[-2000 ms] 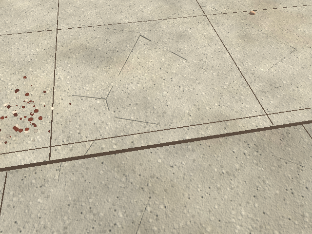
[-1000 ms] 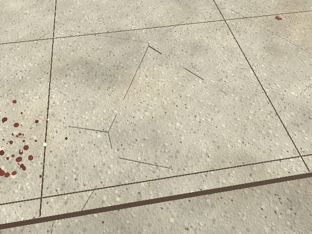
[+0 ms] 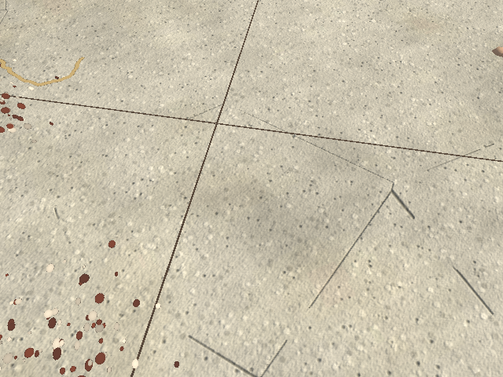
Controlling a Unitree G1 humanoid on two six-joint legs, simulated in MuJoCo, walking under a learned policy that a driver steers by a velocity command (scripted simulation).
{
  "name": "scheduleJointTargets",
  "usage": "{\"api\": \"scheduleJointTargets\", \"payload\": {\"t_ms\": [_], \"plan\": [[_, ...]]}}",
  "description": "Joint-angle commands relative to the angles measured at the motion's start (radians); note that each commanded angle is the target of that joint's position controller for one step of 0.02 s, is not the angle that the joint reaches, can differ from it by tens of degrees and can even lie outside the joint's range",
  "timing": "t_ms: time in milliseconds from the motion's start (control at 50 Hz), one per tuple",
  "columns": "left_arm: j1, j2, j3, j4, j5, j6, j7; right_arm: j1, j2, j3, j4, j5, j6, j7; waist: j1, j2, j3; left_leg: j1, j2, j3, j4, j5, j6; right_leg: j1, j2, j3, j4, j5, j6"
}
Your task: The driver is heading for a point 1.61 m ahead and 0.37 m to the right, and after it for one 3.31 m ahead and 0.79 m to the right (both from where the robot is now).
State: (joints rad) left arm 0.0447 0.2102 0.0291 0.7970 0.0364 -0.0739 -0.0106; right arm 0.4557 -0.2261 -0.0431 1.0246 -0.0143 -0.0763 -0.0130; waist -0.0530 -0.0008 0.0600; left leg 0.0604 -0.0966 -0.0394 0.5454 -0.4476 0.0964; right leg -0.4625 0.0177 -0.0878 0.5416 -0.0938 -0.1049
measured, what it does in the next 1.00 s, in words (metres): walks ahead, turning right: left foot, then right foot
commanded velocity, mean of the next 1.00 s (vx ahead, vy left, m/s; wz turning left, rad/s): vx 0.50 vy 0.00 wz -0.33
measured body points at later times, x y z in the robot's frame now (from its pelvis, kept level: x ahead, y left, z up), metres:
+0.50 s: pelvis +0.27 +0.00 +0.01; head +0.30 +0.00 +0.46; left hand +0.28 +0.28 -0.12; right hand +0.45 -0.26 -0.07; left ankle +0.41 +0.08 -0.72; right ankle +0.12 -0.08 -0.72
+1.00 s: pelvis +0.50 -0.09 +0.01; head +0.53 -0.10 +0.46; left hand +0.79 +0.02 -0.08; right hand +0.34 -0.29 -0.13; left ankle +0.41 +0.08 -0.72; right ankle +0.56 -0.20 -0.72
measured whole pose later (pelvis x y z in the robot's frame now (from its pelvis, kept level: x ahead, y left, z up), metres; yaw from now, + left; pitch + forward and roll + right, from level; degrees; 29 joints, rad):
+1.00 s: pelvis +0.50 -0.09 +0.01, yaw -24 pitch +2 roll +2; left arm 0.03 0.22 0.02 0.72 0.05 -0.05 -0.05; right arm 0.47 -0.23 -0.04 0.96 -0.01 -0.08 0.01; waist -0.08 -0.02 0.02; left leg 0.04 0.02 0.15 0.37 -0.41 -0.01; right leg -0.45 -0.01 -0.07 0.51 -0.13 -0.10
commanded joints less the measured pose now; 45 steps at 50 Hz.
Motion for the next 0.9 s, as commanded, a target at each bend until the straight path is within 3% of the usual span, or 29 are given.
{"api": "scheduleJointTargets", "payload": {"t_ms": [20, 40, 60, 100, 140, 180, 240, 300, 380, 440, 480, 500, 520, 540, 560, 580, 600, 620, 640, 720, 820, 900], "plan": [[0.42, 0.248, 0.081, 0.082, -0.01, 0.01, 0.002, 0.086, -0.114, -0.021, -0.073, 0.008, -0.021, 0.011, 0.141, -0.178, -0.369, -0.607, -0.014, -0.02, 0.809, -0.042, -0.004, 0.757, -0.407, 0.853, -0.258, -0.134, -0.261], [0.289, 0.198, 0.069, 0.061, -0.031, 0.013, -0.005, -0.007, -0.124, -0.024, -0.1, -0.012, -0.019, 0.012, 0.092, -0.106, -0.175, -0.691, 0.069, -0.034, 0.82, 0.042, 0.0, 0.6, -0.369, 0.705, -0.276, -0.248, -0.236], [0.226, 0.131, 0.052, 0.05, -0.032, 0.011, -0.012, -0.088, -0.118, -0.02, -0.122, -0.019, -0.025, 0.019, 0.086, -0.022, -0.085, -0.69, 0.112, -0.026, 0.756, 0.116, -0.004, 0.464, -0.324, 0.585, -0.309, -0.212, -0.21], [0.222, 0.089, 0.036, 0.077, -0.029, 0.002, -0.006, -0.111, -0.086, -0.014, -0.142, -0.029, -0.011, 0.028, 0.032, -0.027, -0.015, -0.612, 0.162, -0.019, 0.631, 0.159, -0.027, 0.297, -0.23, 0.437, -0.354, -0.059, -0.155], [0.259, 0.111, 0.04, 0.097, -0.031, -0.012, -0.002, -0.1, -0.063, -0.007, -0.148, -0.036, 0.008, 0.034, 0.013, -0.047, -0.031, -0.569, 0.168, 0.005, 0.568, 0.173, -0.058, 0.253, -0.192, 0.374, -0.366, 0.061, -0.154], [0.286, 0.146, 0.05, 0.103, -0.035, -0.016, 0.0, -0.152, -0.064, -0.004, -0.174, -0.034, 0.018, 0.036, 0.014, -0.049, -0.026, -0.594, 0.176, 0.024, 0.492, 0.209, -0.088, 0.227, -0.174, 0.339, -0.385, 0.076, -0.164], [0.341, 0.154, 0.055, 0.106, -0.038, -0.011, 0.0, -0.312, -0.07, 0.0, -0.236, -0.028, 0.023, 0.035, 0.055, -0.052, 0.012, -0.66, 0.185, 0.041, 0.32, 0.323, -0.127, 0.234, -0.152, 0.335, -0.41, 0.06, -0.152], [0.399, 0.161, 0.061, 0.106, -0.037, -0.006, 0.001, -0.421, -0.063, 0.007, -0.278, -0.021, 0.024, 0.037, 0.1, -0.062, -0.001, -0.667, 0.166, 0.041, 0.188, 0.418, -0.142, 0.297, -0.137, 0.339, -0.378, 0.105, -0.126], [0.45, 0.172, 0.066, 0.098, -0.025, 0.002, 0.008, -0.528, -0.069, 0.013, -0.33, -0.011, 0.015, 0.035, 0.138, -0.074, -0.017, -0.664, 0.131, 0.036, 0.086, 0.408, -0.142, 0.396, -0.149, 0.376, -0.293, 0.222, -0.119], [0.407, 0.198, 0.077, 0.07, -0.017, 0.006, 0.019, -0.486, -0.098, 0.007, -0.34, -0.006, 0.0, 0.031, 0.099, -0.092, -0.037, -0.532, 0.108, 0.015, -0.013, 0.329, -0.118, 0.4, -0.164, 0.422, -0.214, 0.277, -0.084], [0.356, 0.212, 0.082, 0.049, -0.022, 0.002, 0.015, -0.314, -0.136, -0.009, -0.294, -0.007, -0.018, 0.017, 0.015, -0.063, -0.104, -0.275, 0.079, 0.027, -0.116, 0.303, -0.086, 0.341, -0.119, 0.414, -0.051, 0.33, -0.046], [0.351, 0.177, 0.074, 0.032, -0.034, -0.006, 0.006, -0.184, -0.194, -0.027, -0.273, -0.027, -0.033, 0.002, -0.038, 0.021, -0.205, -0.068, 0.199, -0.08, -0.148, 0.247, -0.044, 0.249, -0.048, 0.357, 0.164, 0.233, -0.021], [0.402, 0.086, 0.054, -0.012, -0.075, -0.007, 0.005, -0.07, -0.298, -0.052, -0.28, -0.053, -0.027, -0.011, -0.053, 0.209, -0.36, 0.223, 0.475, -0.421, -0.189, 0.09, 0.037, -0.014, 0.074, 0.218, 0.46, -0.169, 0.023], [0.441, 0.123, 0.056, -0.02, -0.052, 0.004, 0.01, -0.097, -0.286, -0.057, -0.272, -0.042, -0.007, -0.007, -0.003, 0.283, -0.364, 0.195, 0.556, -0.689, -0.276, 0.016, 0.099, -0.167, 0.077, 0.17, 0.606, -0.459, 0.016], [0.422, 0.151, 0.061, 0.007, -0.029, 0.019, 0.011, -0.173, -0.19, -0.036, -0.293, -0.036, 0.0, -0.002, 0.026, 0.134, -0.219, 0.066, 0.517, -0.579, -0.278, -0.051, 0.096, -0.204, 0.005, 0.187, 0.68, -0.381, 0.01], [0.362, 0.14, 0.059, 0.005, -0.02, 0.023, -0.001, -0.224, -0.123, -0.02, -0.3, -0.027, -0.001, 0.002, 0.028, 0.048, -0.126, -0.049, 0.461, -0.429, -0.3, 0.025, 0.079, -0.195, -0.028, 0.18, 0.664, -0.301, 0.018], [0.333, 0.123, 0.058, -0.004, -0.015, 0.029, -0.01, -0.24, -0.1, -0.012, -0.296, -0.026, -0.005, 0.003, 0.041, 0.066, -0.081, -0.12, 0.415, -0.307, -0.329, 0.144, 0.053, -0.173, -0.053, 0.17, 0.627, -0.259, 0.028], [0.319, 0.122, 0.058, -0.012, 0.0, 0.039, -0.018, -0.225, -0.093, -0.009, -0.279, -0.022, -0.012, 0.002, 0.05, 0.104, -0.059, -0.163, 0.378, -0.23, -0.344, 0.236, 0.044, -0.156, -0.067, 0.164, 0.603, -0.243, 0.038], [0.323, 0.111, 0.055, -0.01, 0.006, 0.048, -0.026, -0.208, -0.095, -0.01, -0.266, -0.017, -0.021, 0.006, 0.057, 0.108, -0.057, -0.184, 0.35, -0.174, -0.357, 0.303, 0.036, -0.136, -0.065, 0.16, 0.599, -0.22, 0.044], [0.249, 0.1, 0.047, -0.041, 0.005, 0.057, -0.039, -0.142, -0.116, -0.018, -0.223, -0.006, -0.049, 0.02, 0.064, 0.089, -0.057, -0.153, 0.351, -0.074, -0.386, 0.502, 0.077, -0.201, -0.056, 0.173, 0.537, -0.135, 0.066], [0.056, 0.074, 0.02, -0.104, 0.002, 0.048, -0.052, -0.097, -0.126, -0.019, -0.182, -0.001, -0.041, 0.026, 0.035, 0.094, -0.015, -0.163, 0.307, 0.056, -0.409, 0.556, 0.066, -0.163, -0.061, 0.097, 0.24, 0.018, 0.082], [-0.038, 0.084, 0.008, -0.136, 0.001, 0.04, -0.05, -0.022, -0.161, -0.028, -0.138, 0.0, -0.028, 0.024, 0.012, 0.105, 0.002, -0.108, 0.337, 0.066, -0.38, 0.613, 0.057, -0.076, -0.056, 0.025, 0.084, -0.014, 0.048]]}}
